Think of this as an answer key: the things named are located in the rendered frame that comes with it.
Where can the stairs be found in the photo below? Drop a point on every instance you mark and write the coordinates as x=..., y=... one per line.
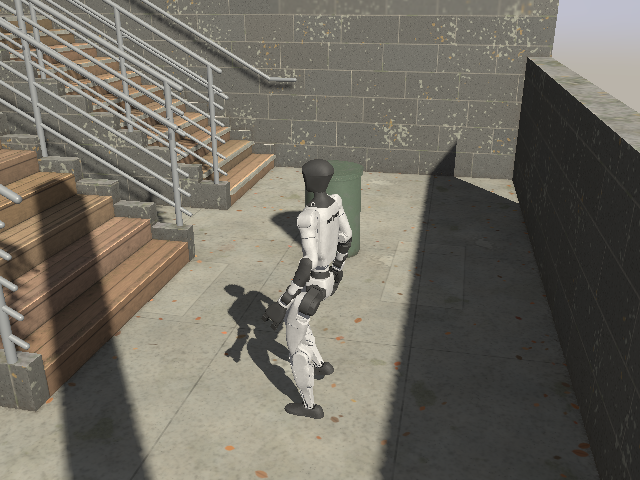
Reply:
x=81, y=272
x=237, y=169

